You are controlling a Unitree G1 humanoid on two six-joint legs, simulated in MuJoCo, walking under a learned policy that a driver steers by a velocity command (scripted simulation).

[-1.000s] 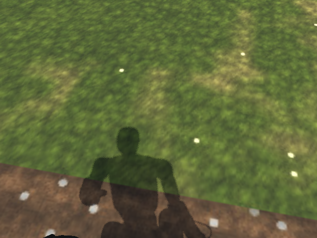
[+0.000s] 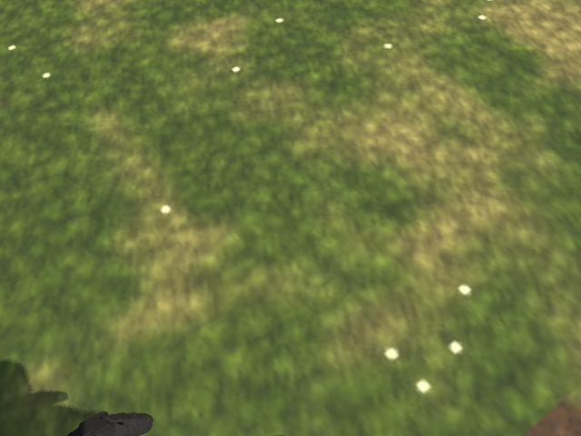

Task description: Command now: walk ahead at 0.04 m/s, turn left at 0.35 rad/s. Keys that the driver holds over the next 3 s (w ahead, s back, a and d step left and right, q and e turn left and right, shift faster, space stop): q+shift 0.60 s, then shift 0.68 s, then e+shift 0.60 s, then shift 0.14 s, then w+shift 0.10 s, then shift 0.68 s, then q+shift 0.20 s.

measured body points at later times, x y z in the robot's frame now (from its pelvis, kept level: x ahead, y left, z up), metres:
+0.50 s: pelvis +0.00 +0.06 +0.01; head +0.04 +0.11 +0.46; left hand +0.08 +0.40 -0.09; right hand +0.23 -0.18 -0.07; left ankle -0.03 +0.13 -0.74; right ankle +0.10 -0.09 -0.66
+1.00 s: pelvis +0.05 +0.05 +0.00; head +0.09 +0.06 +0.45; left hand -0.03 +0.34 -0.10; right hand +0.35 -0.04 -0.10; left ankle -0.07 +0.14 -0.70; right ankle +0.14 -0.03 -0.74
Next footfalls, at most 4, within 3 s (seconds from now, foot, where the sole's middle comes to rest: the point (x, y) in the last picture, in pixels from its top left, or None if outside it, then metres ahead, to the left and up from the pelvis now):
0.24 left None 0.01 0.14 -0.77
0.74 right None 0.17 0.00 -0.77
1.08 left None -0.03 0.17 -0.77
1.64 right None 0.16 -0.01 -0.77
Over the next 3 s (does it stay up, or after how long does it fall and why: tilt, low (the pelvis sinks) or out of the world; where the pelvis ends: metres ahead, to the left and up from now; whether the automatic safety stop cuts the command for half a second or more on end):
stays up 0.23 0.09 0.00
